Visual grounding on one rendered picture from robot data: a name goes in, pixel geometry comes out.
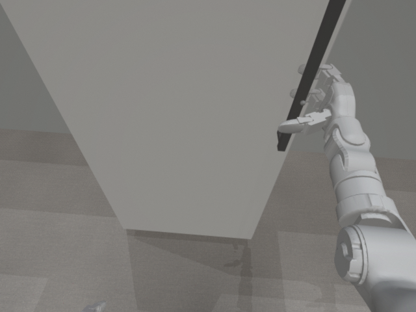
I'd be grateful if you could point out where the handle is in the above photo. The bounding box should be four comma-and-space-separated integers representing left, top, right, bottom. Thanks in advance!
277, 0, 346, 151

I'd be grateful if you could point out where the robot right forearm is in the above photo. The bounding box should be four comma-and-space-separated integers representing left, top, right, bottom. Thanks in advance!
324, 116, 416, 241

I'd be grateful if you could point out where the right robot upper arm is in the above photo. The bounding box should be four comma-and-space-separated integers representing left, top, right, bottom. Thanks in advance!
334, 224, 416, 312

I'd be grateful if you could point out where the fridge door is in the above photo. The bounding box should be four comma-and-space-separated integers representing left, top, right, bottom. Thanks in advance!
0, 0, 351, 239

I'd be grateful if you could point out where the robot right hand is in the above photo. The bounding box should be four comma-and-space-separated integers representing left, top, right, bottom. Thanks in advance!
278, 64, 356, 136

